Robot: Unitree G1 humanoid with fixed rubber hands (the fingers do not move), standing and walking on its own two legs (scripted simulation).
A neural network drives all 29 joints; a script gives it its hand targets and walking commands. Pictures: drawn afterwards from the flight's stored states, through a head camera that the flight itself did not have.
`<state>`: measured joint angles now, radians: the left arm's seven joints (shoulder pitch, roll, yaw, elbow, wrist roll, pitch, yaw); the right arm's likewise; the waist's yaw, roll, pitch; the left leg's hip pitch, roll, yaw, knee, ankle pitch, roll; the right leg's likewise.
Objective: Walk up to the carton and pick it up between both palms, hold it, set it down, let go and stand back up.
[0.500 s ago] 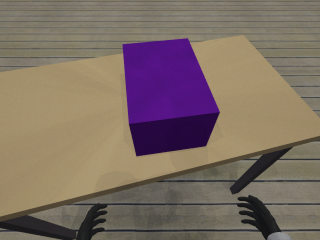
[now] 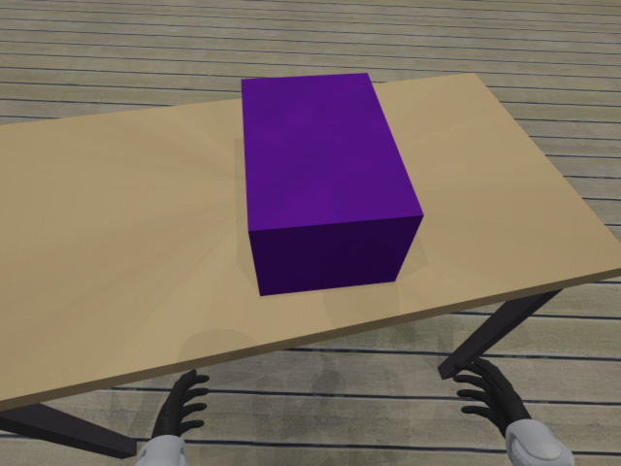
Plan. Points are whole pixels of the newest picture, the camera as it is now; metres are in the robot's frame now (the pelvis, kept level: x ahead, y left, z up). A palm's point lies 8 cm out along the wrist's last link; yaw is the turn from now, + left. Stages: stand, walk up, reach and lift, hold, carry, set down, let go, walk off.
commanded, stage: let go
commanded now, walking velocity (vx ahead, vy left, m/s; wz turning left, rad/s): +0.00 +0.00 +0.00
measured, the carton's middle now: (316, 178) +0.51 +0.00 +0.05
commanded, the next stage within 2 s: stand in 0.26 s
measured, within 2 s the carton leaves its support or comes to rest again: neither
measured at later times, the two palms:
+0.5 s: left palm out of the picture +0.03 +0.24 -0.13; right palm out of the picture +0.02 -0.24 -0.12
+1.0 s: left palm out of the picture -0.09 +0.18 -0.16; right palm out of the picture -0.04 -0.23 -0.15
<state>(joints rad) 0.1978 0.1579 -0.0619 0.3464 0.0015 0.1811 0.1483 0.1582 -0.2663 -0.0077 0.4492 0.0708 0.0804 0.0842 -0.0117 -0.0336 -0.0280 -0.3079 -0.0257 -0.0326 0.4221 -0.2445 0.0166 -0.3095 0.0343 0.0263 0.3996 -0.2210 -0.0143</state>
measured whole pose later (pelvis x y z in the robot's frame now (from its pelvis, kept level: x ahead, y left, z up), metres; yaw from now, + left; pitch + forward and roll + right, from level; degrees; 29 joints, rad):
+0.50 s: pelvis -0.02 -0.01 -0.01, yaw +2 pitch +2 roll +0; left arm 0.37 0.24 0.03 0.78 0.03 -0.02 -0.02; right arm 0.42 -0.18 0.00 0.77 -0.05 -0.02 0.01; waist -0.01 -0.03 -0.09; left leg -0.29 -0.03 -0.07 0.55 -0.29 0.00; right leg -0.28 0.03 -0.02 0.54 -0.29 -0.04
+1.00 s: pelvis -0.01 -0.02 +0.00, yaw +5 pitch -1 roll +0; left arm 0.46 0.13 0.01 1.14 0.03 -0.01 0.02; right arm 0.44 -0.11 0.02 1.11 -0.02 -0.01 -0.03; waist 0.01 -0.03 -0.11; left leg -0.20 -0.04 -0.11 0.49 -0.27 0.00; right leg -0.18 0.02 -0.05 0.47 -0.28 -0.04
